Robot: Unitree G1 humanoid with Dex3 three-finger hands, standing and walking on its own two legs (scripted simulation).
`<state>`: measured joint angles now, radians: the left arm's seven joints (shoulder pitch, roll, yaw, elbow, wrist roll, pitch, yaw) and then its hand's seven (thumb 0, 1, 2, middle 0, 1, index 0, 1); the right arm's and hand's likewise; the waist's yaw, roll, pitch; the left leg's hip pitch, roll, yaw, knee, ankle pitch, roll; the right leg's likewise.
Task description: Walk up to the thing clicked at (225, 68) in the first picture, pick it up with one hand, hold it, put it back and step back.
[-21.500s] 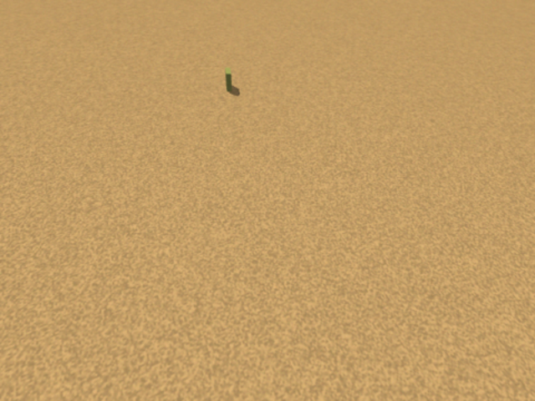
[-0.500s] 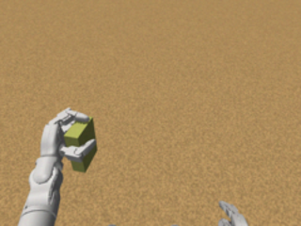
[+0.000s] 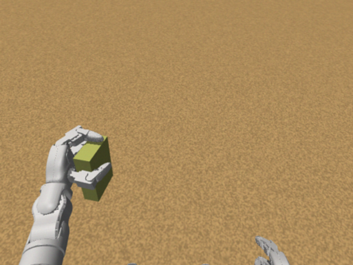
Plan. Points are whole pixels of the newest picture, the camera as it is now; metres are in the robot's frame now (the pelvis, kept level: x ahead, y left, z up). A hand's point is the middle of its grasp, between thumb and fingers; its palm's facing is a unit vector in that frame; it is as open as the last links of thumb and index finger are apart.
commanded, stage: hold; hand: left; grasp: from the side
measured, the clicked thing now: (95, 168) +0.34 +0.18 +0.02
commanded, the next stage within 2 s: crouch in 1.46 s
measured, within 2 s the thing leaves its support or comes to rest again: neither
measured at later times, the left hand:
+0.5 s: hand (95, 159) +0.34 +0.17 +0.06, palm faces +0.03 -1.00 -0.01, open 8.7 cm
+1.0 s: hand (96, 157) +0.34 +0.17 +0.06, palm faces +0.02 -1.00 -0.02, open 8.7 cm
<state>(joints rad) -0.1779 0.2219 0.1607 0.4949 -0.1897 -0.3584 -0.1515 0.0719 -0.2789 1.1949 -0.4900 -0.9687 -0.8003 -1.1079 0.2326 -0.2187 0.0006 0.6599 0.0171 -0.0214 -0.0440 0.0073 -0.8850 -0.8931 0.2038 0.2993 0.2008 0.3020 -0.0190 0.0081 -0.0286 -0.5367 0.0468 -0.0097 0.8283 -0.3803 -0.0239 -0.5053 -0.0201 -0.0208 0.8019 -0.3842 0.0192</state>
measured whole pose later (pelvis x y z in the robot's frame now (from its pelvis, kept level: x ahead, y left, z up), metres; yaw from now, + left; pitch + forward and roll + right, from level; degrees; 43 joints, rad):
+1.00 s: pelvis +0.01 +0.00 +0.00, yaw +0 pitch +5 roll -1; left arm -0.16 0.22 0.16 0.47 -0.18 -0.36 -0.15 0.07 -0.28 1.20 -0.49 -0.97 -0.80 -1.12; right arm 0.23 -0.23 -0.01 0.66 0.02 -0.01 -0.05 0.01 -0.88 -0.89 0.20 0.30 0.20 0.30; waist -0.02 0.01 -0.03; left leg -0.52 0.05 -0.01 0.81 -0.39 -0.03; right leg -0.49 -0.02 -0.02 0.79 -0.40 0.01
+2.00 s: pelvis -0.02 +0.00 -0.05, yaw +0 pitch +17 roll -1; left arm -0.33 0.21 0.23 0.78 -0.15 -0.60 -0.10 0.07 -0.28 1.22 -0.49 -0.98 -0.81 -1.12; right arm 0.20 -0.24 -0.03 0.66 -0.03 -0.06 0.01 0.00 -0.85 -0.89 0.20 0.30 0.20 0.30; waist -0.06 -0.02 -0.08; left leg -0.97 0.05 -0.04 1.14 -0.47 -0.03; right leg -0.93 -0.02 -0.03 1.13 -0.48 0.01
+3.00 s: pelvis -0.08 +0.00 -0.40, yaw -6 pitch +28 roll -6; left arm -0.74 0.50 0.54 1.18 -0.06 -0.80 -0.13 0.08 -0.28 1.25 -0.48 -0.98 -0.81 -1.13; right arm 0.09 -0.28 0.10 0.72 -0.15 0.03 0.11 0.00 -0.89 -0.90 0.20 0.30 0.20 0.30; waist -0.17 -0.05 -0.02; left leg -2.23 0.02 -0.17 2.39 -0.66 -0.05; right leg -2.17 0.02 -0.06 2.33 -0.66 0.03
